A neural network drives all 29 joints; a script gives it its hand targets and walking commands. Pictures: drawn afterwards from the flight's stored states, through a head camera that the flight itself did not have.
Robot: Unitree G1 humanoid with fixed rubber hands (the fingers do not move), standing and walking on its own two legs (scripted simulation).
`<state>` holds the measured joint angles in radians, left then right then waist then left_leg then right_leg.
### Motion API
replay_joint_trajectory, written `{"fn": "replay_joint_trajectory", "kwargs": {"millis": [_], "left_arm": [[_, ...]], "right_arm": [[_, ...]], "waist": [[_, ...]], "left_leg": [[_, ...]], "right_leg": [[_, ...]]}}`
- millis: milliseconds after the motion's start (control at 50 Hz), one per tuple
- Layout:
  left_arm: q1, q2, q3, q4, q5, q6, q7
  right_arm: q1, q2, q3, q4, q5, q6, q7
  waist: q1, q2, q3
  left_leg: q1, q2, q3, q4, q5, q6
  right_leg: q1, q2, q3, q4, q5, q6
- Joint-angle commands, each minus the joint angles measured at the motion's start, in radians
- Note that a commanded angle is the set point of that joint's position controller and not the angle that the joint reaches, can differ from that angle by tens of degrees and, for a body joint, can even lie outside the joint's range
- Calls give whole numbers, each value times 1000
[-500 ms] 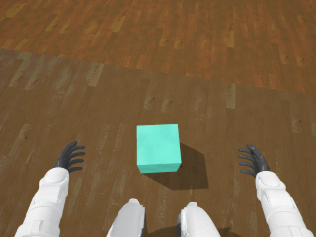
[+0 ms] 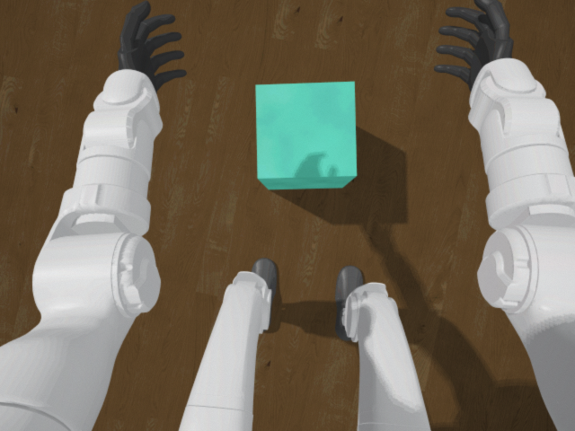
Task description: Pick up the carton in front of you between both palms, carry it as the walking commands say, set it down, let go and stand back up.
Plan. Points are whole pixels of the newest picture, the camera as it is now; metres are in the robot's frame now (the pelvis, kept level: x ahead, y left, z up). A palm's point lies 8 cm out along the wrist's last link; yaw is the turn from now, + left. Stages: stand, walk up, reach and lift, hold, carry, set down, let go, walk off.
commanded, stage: reach and lift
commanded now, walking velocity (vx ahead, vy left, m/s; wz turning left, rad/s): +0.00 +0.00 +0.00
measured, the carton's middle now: (305, 143) +0.54 +0.03 -0.53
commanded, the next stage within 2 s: none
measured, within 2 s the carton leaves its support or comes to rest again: leaves its support in 1.88 s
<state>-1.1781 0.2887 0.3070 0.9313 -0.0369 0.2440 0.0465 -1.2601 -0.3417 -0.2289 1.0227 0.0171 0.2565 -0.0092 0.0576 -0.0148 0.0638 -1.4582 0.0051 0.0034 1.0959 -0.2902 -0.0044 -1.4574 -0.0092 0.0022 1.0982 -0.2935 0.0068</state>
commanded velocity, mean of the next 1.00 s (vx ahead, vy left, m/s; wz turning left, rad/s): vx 0.00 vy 0.00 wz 0.00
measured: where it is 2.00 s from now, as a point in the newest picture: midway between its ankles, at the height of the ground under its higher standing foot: (304, 312)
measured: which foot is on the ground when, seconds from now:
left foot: down 0.00-1.00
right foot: down 0.00-1.00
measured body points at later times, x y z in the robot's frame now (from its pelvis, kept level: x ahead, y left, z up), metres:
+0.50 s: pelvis +0.03 -0.01 -0.11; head +0.38 +0.00 +0.18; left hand +0.53 +0.23 -0.27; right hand +0.57 -0.15 -0.27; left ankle +0.10 +0.12 -0.62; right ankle +0.10 -0.13 -0.62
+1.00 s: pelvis -0.02 -0.01 -0.27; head +0.36 +0.01 -0.05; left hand +0.53 +0.22 -0.46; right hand +0.57 -0.15 -0.46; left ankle +0.09 +0.12 -0.62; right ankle +0.09 -0.13 -0.62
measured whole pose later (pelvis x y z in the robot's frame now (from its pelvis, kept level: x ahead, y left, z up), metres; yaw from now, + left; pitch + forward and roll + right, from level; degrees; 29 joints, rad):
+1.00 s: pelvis -0.02 -0.01 -0.27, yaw +1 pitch +39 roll +0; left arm -1.55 0.37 0.16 1.18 -0.20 0.07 0.11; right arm -1.61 -0.42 -0.05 1.22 0.21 0.10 -0.10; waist 0.05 -0.01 0.39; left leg -2.27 -0.02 -0.02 2.13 -0.54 -0.03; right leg -2.27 0.03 0.03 2.14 -0.55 0.03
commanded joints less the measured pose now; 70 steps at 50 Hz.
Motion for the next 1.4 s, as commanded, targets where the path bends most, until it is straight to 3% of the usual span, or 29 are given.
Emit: {"fn": "replay_joint_trajectory", "kwargs": {"millis": [0, 140, 240, 380, 500, 620, 720, 800, 920, 1020, 1060, 1160, 1300, 1380], "left_arm": [[-303, 116, 49, -93, 30, -35, 3], [-221, 56, 113, -151, 91, -116, -11], [-136, 1, 151, -126, 123, -177, -24], [-103, 4, 153, -71, 110, -206, -12], [-225, 105, 28, -120, -23, -200, 29], [-364, 190, -68, -119, -136, -165, 63], [-480, 214, -94, -20, -163, -136, 71], [-540, 206, -106, 89, -161, -148, 65], [-617, 220, -125, 167, -157, -186, 59], [-674, 236, -166, 121, -201, -212, 76], [-657, 225, -181, 112, -223, -217, 80], [-569, 189, -188, 97, -228, -223, 100], [-527, 149, -159, 155, -190, -217, 85], [-575, 132, -167, 145, -184, -219, 76]], "right_arm": [[-337, -124, -43, -73, -35, -38, 1], [-260, -52, -97, -125, -102, -113, -7], [-171, 21, -128, -129, -131, -166, -16], [-139, 36, -97, -122, -113, -190, -47], [-251, -65, 13, -160, 5, -183, -95], [-408, -122, 122, -170, 137, -148, -122], [-522, -150, 150, -72, 178, -123, -123], [-563, -161, 152, 42, 175, -136, -108], [-620, -190, 157, 121, 177, -175, -92], [-677, -225, 206, 82, 219, -207, -99], [-679, -220, 222, 50, 221, -214, -101], [-613, -202, 241, 24, 236, -220, -94], [-539, -149, 203, 119, 201, -208, -86], [-578, -137, 205, 119, 195, -212, -86]], "waist": [[16, -17, -1010], [27, -21, -1185], [24, -39, -1105], [22, -51, -1044], [11, -37, -1256], [29, -48, -1330], [35, -53, -1161], [25, -43, -993], [19, -19, -888], [30, -28, -1012], [19, -52, -1029], [25, -43, -1088], [15, -34, -860], [9, -24, -846]], "left_leg": [[453, -60, 38, -96, 53, -43], [467, -75, 35, -42, 432, -35], [248, -66, 12, 51, 529, -37], [16, -68, 12, 274, 414, -53], [-12, -67, 34, 505, 372, -57], [-81, -54, 66, 650, 201, -49], [-173, -32, 67, 719, 2, -41], [-229, -18, 52, 778, -68, -37], [-225, -11, 29, 868, -26, -40], [-172, -22, 32, 927, 98, -42], [-137, -26, 25, 941, 144, -36], [-60, -43, 30, 963, 249, -37], [-240, -41, 39, 935, 78, -41], [-256, -41, 39, 928, 45, -41]], "right_leg": [[461, 75, -29, -79, 3, 10], [493, 87, -6, -19, 389, 5], [356, 79, 21, 86, 534, 8], [58, 83, 7, 296, 375, 31], [52, 84, -8, 525, 342, 29], [88, 75, -20, 683, 198, 22], [-25, 53, -22, 746, -12, 20], [-137, 39, -17, 797, -90, 18], [-212, 34, -12, 887, -64, 22], [-129, 34, -18, 966, 54, 23], [-143, 40, -31, 986, 93, 27], [-152, 49, -41, 1000, 158, 26], [-256, 48, -17, 957, 29, 24], [-250, 50, -10, 944, 9, 21]]}}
